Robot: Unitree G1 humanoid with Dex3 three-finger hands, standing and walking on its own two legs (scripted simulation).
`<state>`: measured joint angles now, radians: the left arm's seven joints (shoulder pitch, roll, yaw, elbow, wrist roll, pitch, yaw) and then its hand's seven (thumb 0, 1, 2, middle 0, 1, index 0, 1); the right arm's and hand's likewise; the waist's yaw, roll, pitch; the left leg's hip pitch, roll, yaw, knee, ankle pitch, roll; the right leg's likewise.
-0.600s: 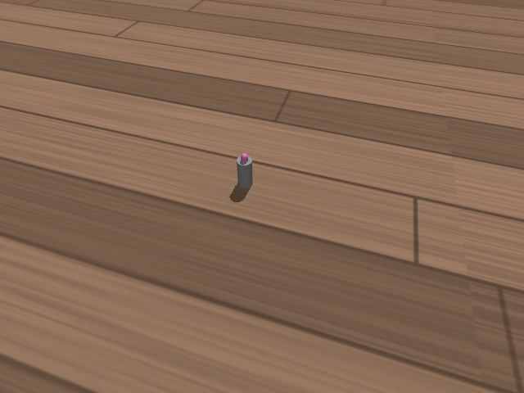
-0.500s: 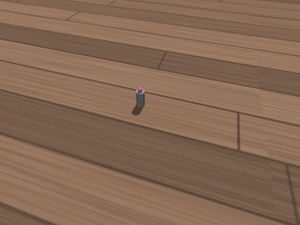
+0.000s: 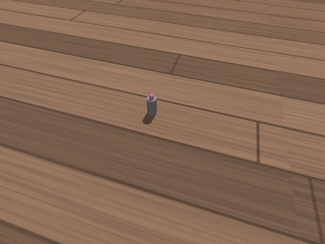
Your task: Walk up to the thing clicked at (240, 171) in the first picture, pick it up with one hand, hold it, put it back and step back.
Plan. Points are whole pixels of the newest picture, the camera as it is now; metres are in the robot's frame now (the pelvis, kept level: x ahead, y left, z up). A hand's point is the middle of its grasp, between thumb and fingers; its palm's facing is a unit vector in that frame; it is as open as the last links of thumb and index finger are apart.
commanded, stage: stand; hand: left
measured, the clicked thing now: (151, 104) +1.28 +0.09 -0.68
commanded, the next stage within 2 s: walk up in 0.52 s
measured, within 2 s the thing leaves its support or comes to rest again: neither
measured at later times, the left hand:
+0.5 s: hand out of the picture +0.08 +0.25 -0.16, palm faces -0.02 -0.94 -0.34, open 7.4 cm
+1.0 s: hand (95, 235) +0.19 +0.19 -0.14, palm faces -0.01 -0.92 -0.40, open 7.4 cm
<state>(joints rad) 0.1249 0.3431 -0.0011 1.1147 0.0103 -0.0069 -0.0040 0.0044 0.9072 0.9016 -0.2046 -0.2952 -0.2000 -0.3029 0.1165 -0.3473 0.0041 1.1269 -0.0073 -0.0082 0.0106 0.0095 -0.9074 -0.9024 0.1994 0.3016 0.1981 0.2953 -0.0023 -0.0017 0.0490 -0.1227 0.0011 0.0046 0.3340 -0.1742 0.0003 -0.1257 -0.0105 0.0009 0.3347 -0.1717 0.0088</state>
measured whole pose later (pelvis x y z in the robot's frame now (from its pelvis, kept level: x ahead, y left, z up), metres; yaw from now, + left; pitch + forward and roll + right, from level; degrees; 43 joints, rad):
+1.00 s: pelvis +0.13 -0.09 -0.02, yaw -3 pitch -5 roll -1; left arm 0.29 0.38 0.07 0.96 0.02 -0.06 -0.06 0.00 0.91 0.90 -0.20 -0.30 -0.20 -0.30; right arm 0.26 -0.45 -0.08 1.00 -0.01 -0.01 0.06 0.01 -0.91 -0.90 0.20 0.30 0.19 0.29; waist 0.02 0.08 0.04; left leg -0.40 0.02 -0.02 1.09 -0.40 0.04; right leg -0.23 -0.01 -0.07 0.55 -0.24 -0.03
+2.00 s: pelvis +0.55 -0.09 -0.01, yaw -6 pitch -3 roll +0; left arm 0.33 0.38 0.04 0.85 0.00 -0.09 -0.04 0.00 0.90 0.90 -0.21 -0.30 -0.20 -0.30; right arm 0.28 -0.44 -0.06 0.85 -0.01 -0.03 0.07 0.01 -0.91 -0.90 0.20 0.30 0.20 0.30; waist 0.02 0.07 0.08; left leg -0.51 0.09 -0.03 0.96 -0.29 0.01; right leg -0.20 -0.02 -0.07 0.48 -0.23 -0.02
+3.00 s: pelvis +0.85 -0.09 -0.01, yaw -7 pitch -3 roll +1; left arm 0.22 0.35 0.02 0.85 0.01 -0.04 -0.01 0.00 0.90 0.90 -0.21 -0.30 -0.20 -0.30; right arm 0.28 -0.42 -0.03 0.89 0.00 -0.03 0.01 0.01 -0.91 -0.90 0.20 0.30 0.20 0.30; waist 0.01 0.04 0.11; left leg -0.44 0.05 -0.02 0.80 -0.31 -0.02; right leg -0.26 -0.01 -0.06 0.54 -0.23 -0.04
